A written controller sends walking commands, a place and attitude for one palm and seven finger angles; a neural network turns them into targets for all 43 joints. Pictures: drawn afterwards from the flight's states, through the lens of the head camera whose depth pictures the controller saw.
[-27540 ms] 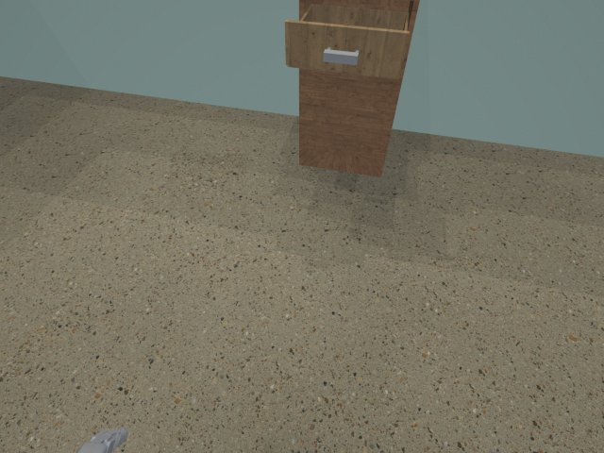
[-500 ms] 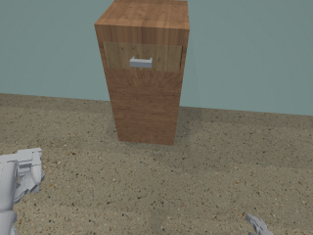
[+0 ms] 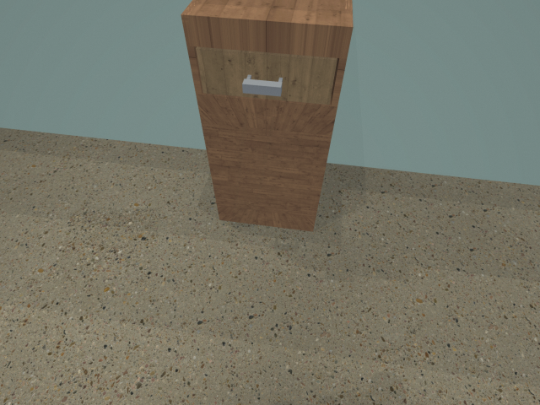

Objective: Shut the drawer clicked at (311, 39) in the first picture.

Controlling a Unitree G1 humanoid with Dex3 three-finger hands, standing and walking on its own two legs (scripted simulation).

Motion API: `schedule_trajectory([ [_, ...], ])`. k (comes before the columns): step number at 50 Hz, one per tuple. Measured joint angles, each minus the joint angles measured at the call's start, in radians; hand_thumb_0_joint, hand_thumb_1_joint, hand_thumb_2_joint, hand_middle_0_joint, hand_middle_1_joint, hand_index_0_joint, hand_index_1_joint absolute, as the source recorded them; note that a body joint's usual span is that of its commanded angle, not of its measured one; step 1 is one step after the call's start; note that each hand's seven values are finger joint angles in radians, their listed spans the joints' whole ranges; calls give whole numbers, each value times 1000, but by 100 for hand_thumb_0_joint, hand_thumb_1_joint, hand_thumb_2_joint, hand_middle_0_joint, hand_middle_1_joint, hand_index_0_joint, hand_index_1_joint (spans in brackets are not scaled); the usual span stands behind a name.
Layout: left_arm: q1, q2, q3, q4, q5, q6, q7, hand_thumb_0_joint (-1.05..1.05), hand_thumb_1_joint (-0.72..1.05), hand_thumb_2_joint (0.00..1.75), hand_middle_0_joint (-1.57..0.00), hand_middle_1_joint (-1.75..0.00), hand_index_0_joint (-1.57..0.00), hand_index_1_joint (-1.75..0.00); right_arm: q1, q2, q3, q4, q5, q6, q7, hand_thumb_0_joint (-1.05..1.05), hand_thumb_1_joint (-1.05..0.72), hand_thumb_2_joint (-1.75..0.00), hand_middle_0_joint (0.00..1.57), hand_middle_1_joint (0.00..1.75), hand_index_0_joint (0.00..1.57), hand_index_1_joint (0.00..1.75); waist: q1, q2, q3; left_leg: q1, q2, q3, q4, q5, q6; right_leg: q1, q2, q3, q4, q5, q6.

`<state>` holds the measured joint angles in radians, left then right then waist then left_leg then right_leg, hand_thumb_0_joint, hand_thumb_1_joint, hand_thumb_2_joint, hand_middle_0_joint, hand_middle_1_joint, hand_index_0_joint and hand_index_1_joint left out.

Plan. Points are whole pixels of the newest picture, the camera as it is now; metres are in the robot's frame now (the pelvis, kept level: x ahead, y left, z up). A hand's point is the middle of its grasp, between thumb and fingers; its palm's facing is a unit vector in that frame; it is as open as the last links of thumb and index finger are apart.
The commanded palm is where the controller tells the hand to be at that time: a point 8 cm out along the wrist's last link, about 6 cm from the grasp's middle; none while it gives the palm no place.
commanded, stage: let the arm hang, fingers relaxed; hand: left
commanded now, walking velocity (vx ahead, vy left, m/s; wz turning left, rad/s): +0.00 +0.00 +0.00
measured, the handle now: (263, 83) +0.92 +0.07 -0.03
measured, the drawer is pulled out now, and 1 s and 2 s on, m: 0.00 0.00 0.00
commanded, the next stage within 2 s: look to check the result in 0.56 s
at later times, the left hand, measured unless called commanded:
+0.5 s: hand out of the picture +0.03 +0.18 -0.17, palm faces +0.01 -0.98 -0.18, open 7.3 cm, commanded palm none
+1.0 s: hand out of the picture +0.05 +0.19 -0.17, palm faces +0.00 -0.98 -0.22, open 7.4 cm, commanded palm none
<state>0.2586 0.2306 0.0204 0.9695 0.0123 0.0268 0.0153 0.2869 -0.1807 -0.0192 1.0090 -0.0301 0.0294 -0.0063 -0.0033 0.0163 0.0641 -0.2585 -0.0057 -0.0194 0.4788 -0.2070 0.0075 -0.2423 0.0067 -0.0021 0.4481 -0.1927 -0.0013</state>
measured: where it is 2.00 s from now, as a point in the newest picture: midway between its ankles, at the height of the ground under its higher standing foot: outside the picture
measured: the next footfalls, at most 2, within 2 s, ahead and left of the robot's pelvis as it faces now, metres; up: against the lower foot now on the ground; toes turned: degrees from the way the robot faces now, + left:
none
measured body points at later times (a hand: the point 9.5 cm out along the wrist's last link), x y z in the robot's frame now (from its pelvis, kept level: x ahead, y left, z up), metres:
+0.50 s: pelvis +0.02 +0.01 +0.00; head +0.03 +0.01 +0.45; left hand +0.03 +0.23 -0.16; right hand +0.01 -0.21 -0.16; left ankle +0.03 +0.11 -0.74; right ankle +0.03 -0.12 -0.74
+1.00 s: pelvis +0.03 +0.01 +0.00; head +0.05 +0.00 +0.45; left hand +0.06 +0.24 -0.15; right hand +0.03 -0.23 -0.16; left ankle +0.03 +0.11 -0.74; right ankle +0.03 -0.12 -0.74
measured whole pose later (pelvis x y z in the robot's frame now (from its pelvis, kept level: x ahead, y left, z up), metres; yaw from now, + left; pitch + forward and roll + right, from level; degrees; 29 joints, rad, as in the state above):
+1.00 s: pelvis +0.03 +0.01 +0.00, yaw -1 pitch -2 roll +0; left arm 0.22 0.18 0.02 1.13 0.01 -0.01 0.02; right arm 0.25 -0.17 -0.03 1.14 -0.02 0.00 -0.03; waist -0.01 0.01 0.06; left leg -0.16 -0.01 0.01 0.41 -0.22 0.02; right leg -0.16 0.00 0.02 0.40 -0.21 0.01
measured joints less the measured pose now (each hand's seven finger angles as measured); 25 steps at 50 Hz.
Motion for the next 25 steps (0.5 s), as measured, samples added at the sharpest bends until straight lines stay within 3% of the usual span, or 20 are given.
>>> schedule_trajectory([
  [11,12,-39,-14,121,-3,-12,2,0,91,90,-29,-40,-29,-40,5,18,4,76,7,-16,-8,0,-91,-90,19,30,20,30,3,-1,-14,43,-14,17,-46,11,12,31,-15,17,-27,4,13],
  [25,-10,-83,-16,157,-2,-26,8,0,91,90,-20,-30,-21,-31,-10,47,4,111,9,-28,-17,0,-91,-90,19,30,20,30,-1,-11,-16,63,-16,25,-54,0,16,46,-17,25,-31,-7,17],
])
